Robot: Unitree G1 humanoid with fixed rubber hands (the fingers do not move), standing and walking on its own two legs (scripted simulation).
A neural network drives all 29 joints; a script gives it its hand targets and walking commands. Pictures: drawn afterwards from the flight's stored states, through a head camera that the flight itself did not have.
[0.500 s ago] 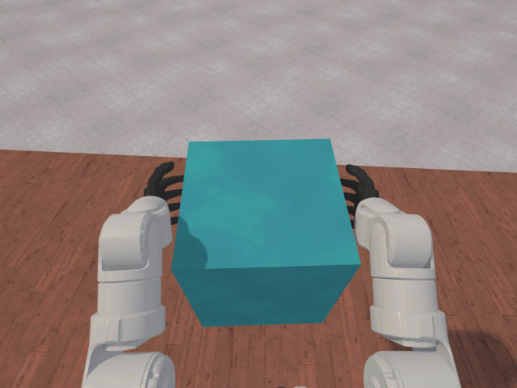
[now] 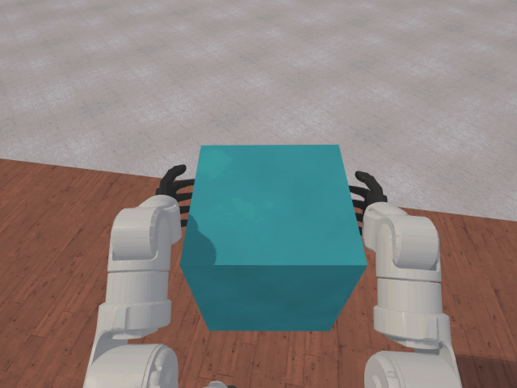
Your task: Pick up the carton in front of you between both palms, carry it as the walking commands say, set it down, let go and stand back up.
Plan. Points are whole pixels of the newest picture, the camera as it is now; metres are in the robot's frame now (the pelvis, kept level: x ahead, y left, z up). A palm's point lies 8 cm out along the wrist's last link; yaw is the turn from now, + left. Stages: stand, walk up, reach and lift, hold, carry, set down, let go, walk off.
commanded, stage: carry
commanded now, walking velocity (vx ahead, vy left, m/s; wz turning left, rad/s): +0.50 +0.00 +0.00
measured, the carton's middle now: (269, 244) +0.35 +0.01 +0.04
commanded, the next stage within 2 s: none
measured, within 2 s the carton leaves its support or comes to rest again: neither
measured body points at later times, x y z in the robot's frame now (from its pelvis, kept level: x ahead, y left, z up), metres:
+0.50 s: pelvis +0.28 +0.02 -0.02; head +0.32 +0.03 +0.43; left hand +0.66 +0.15 +0.09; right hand +0.64 -0.15 +0.09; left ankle +0.17 +0.08 -0.75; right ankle +0.42 -0.11 -0.72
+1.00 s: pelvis +0.50 -0.01 -0.05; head +0.55 -0.01 +0.40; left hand +0.87 +0.15 +0.06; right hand +0.88 -0.15 +0.06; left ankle +0.57 +0.10 -0.77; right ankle +0.48 -0.07 -0.78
